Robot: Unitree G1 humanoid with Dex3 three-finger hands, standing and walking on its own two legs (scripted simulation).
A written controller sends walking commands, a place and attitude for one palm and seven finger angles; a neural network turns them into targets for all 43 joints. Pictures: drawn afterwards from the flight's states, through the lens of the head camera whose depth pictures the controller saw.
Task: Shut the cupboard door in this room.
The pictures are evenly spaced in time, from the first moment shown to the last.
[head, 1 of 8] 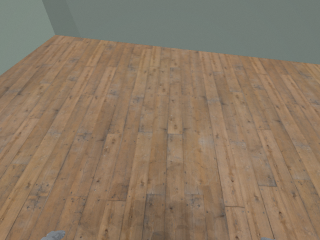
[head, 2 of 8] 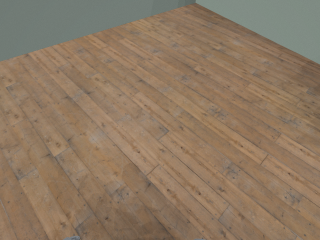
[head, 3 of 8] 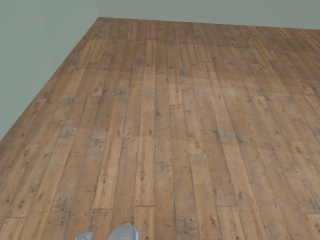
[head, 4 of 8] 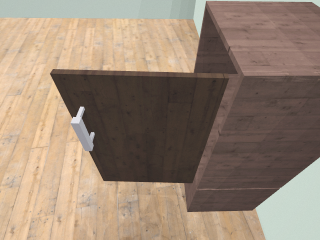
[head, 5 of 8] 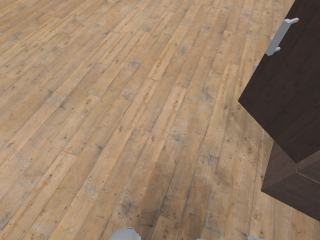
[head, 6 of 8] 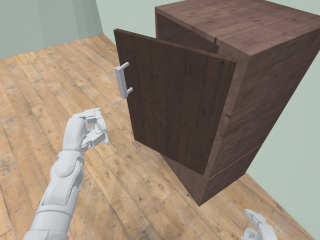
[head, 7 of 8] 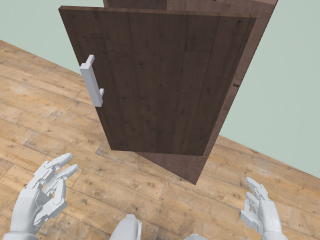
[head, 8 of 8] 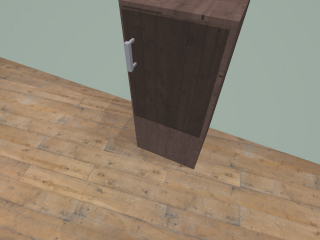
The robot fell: no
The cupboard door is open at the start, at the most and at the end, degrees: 87 87 0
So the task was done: yes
